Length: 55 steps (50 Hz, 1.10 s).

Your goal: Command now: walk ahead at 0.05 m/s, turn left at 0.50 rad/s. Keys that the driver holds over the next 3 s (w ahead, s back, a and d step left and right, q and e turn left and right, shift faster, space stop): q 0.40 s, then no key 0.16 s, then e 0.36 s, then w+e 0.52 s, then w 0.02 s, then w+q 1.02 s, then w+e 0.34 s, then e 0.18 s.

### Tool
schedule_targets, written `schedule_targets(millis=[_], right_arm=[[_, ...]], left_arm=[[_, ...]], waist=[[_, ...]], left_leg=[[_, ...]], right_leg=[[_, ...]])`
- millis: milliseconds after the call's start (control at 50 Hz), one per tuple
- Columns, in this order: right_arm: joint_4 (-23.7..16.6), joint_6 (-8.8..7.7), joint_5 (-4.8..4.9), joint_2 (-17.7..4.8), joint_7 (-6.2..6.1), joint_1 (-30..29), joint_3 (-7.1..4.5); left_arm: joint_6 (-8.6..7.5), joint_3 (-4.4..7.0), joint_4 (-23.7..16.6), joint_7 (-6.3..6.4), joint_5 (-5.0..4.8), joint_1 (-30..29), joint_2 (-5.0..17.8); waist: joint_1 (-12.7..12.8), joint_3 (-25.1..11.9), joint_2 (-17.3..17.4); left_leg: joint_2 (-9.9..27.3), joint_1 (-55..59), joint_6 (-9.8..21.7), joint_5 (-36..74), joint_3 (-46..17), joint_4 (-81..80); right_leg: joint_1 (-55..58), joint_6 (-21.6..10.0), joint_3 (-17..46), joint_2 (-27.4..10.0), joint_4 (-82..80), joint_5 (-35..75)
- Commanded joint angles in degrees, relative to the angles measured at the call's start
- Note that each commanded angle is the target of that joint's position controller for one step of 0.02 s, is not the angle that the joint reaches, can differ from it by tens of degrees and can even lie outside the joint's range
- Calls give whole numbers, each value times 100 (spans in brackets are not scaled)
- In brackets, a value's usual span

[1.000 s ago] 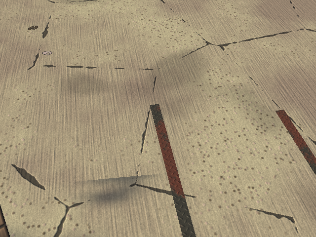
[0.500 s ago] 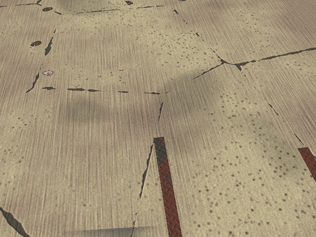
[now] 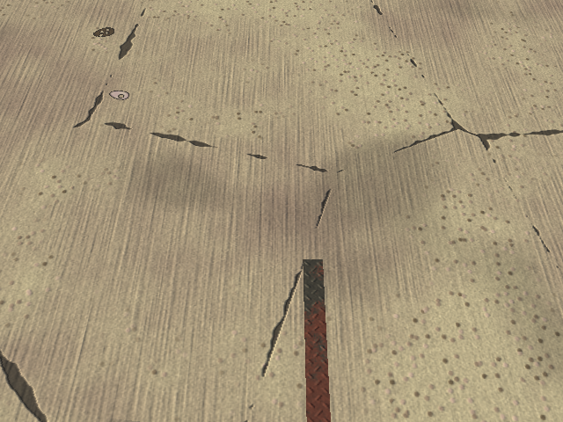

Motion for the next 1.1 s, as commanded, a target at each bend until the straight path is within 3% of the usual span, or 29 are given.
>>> schedule_targets(millis=[20, 160, 220, 240, 260, 280, 300, 340, 360, 400, 460, 560, 600, 620, 640, 660, 680, 700, 720, 760, 800, 860, 920, 980, 1020, 1040, 1060, 1080, 1100], right_arm=[[-479, -11, 39, -916, -120, -44, -250], [-669, 154, 62, -940, -208, -24, -303], [-772, 247, 156, -888, -239, -129, -294], [-797, 270, 177, -703, -247, -7, -241], [-994, 239, 217, -438, -221, -7, -199], [-1036, 133, 99, -842, -173, -58, -318], [-870, 127, 80, -1142, -132, 178, -430], [-577, 264, 71, -939, -153, 536, -421], [-570, 320, 73, -788, -145, 567, -382], [-736, 349, 148, -652, -125, 329, -322], [-1018, 302, 148, -465, -125, -143, -210], [-1142, 275, 107, -393, -20, -193, -100], [-1038, 272, 91, -341, -9, -33, -91], [-887, 258, 75, -246, -2, 232, -81], [-781, 248, 50, -284, -1, 399, -89], [-778, 245, 10, -602, -57, 582, -144], [-828, 293, -79, -1077, -143, 665, -223], [-803, 259, -128, -856, -108, 328, -180], [-932, 175, -145, -720, -71, -61, -155], [-883, 72, -119, -905, -116, -55, -229], [-812, 8, -25, -827, -147, -151, -214], [-759, 8, -5, -606, -189, -424, -168], [-682, 63, 3, -702, -222, -467, -213], [-582, 60, 109, -1025, -157, -235, -316], [-557, 12, 234, -1063, -81, -435, -315], [-521, -7, 246, -922, -50, -489, -279], [-487, -28, 178, -630, -9, -472, -208], [-670, -81, -1, -176, 57, -702, -74], [-1034, -231, 108, -294, 70, -1172, -100]], left_arm=[[29, 109, -191, 77, -10, 499, 383], [-89, 127, -335, -28, -100, 334, 454], [-159, 187, -196, -130, -136, 902, 549], [-155, 274, -167, -131, -52, 1123, 849], [-108, 401, -250, -108, 144, 935, 1416], [-120, 362, -435, -120, 350, 608, 1213], [-146, 275, -655, -84, 302, 198, 892], [-140, 195, -789, -59, 67, -136, 600], [-122, 161, -794, -48, 19, -103, 566], [-64, 147, -788, -27, 52, 95, 587], [7, 194, -669, 6, 56, 663, 728], [24, 286, -714, -117, -49, 529, 1026], [13, 217, -637, -184, -115, 561, 893], [7, 149, -603, -215, -158, 463, 746], [-30, 74, -489, -257, -192, 625, 570], [-104, -5, -451, -328, -69, 831, 406], [-192, -103, -526, -439, 169, 989, 138], [-190, -55, -649, -401, -8, 706, 287], [-135, 42, -658, -349, -103, 425, 682], [31, 195, -609, -236, -145, 389, 892], [200, 260, -535, -170, -155, 778, 795], [296, 239, -638, -130, -149, 776, 546], [297, 141, -912, -254, -121, 512, 350], [275, 151, -1095, -413, -173, 508, 493], [240, 199, -982, -482, -176, 919, 541], [214, 243, -766, -478, -165, 1364, 567], [176, 329, -529, -436, -180, 1917, 700], [105, 487, -488, -339, -197, 2490, 1293], [-116, 469, -812, -441, -52, 2316, 1651]], waist=[[161, -1004, 804], [47, -880, 1031], [370, -820, 1004], [369, -888, 607], [98, -642, -1104], [138, -576, -1528], [-37, -613, -997], [-124, -534, -545], [-75, -423, -531], [68, -278, -642], [423, -350, -816], [439, -530, -1034], [361, -507, -997], [170, -478, -903], [76, -459, -757], [144, -809, -376], [346, -1072, 937], [227, -1010, 1479], [147, -628, 1203], [3, -397, 1319], [172, -292, 1035], [245, -224, 908], [118, -399, 923], [13, -559, 965], [309, -384, 897], [486, -354, 736], [632, -315, 225], [766, -290, -1475], [759, -122, -1678]], left_leg=[[1310, 807, 888, -603, -1748, -957], [1227, 903, 688, -1284, -2389, -967], [914, 631, 396, -1262, -2374, -707], [594, 54, 113, -1827, -2051, -125], [-354, -1183, -185, -2622, -790, 1352], [-248, -1493, -426, -2994, -626, 2686], [-60, -1317, -512, -2622, -698, 3492], [-30, -1302, -685, -1989, -502, 4270], [5, -1349, -776, -1863, -434, 4641], [125, -1425, -908, -1600, -132, 4560], [280, -1464, -1058, -1643, -80, 3600], [462, -59, -913, -2017, 449, 1960], [414, 559, -746, -1667, 497, 969], [369, 1148, -593, -963, 542, -11], [390, 1881, -435, -136, 460, -929], [993, 2921, -310, 862, -191, -707], [2104, 3577, 98, 2956, -1017, -82], [2440, 2430, 792, 1956, -1088, -314], [2155, 2064, 843, 1256, -941, -507], [2205, 1955, 900, 1325, -876, -636], [2337, 1651, 984, 1596, -668, -694], [2164, 1649, 852, 1145, -146, -766], [2161, 1767, 828, 1116, 154, -616], [2361, 1650, 784, -921, -13, -899], [2284, 1153, 572, -2250, 81, -852], [2108, 735, 399, -2638, 315, -511], [1791, 165, 118, -2936, 744, 420], [1118, -1220, -449, -3275, 1434, 2983], [344, -2648, -473, -3430, 402, 3984]], right_leg=[[222, 108, 51, 77, -613, 307], [791, 59, 130, 240, -1929, 381], [1864, -179, -51, 181, -3472, 1037], [2585, -414, 398, -523, -3871, 1104], [2815, -1157, 1877, -1817, -4225, 1521], [2287, -1723, 2653, -2480, -4434, 2232], [2203, -1640, 2104, -2275, -4286, 2495], [2237, -1159, 1066, -1592, -4049, 2479], [2189, -1157, 790, -1506, -4035, 2663], [2242, -1228, 332, -1322, -4109, 2670], [2915, -1447, 356, -1446, -4042, 3008], [2584, -1532, 162, -1579, -3903, 3256], [2422, -1500, 276, -1511, -3725, 3270], [2195, -1371, 226, -1398, -3563, 3223], [1853, -1086, 175, -1245, -3472, 2903], [1327, -635, 45, -994, -3214, 2094], [523, -218, -347, -513, -2443, -46], [691, -35, -399, -403, -2261, -772], [753, 62, -404, -394, -1797, -633], [194, 147, -357, -258, -489, -955], [68, 201, -115, -212, 614, -958], [-80, 257, -215, -283, 420, -332], [347, 224, -458, -393, -634, -113], [887, -90, -756, -348, -1374, -76], [1584, -408, -1009, -199, -2232, 336], [2224, -545, -1180, 17, -2600, 438], [2909, -744, -932, 53, -2932, 223], [3613, -1311, 1322, -1358, -3703, 58], [3463, -2327, 4044, -2225, -4820, -1362]])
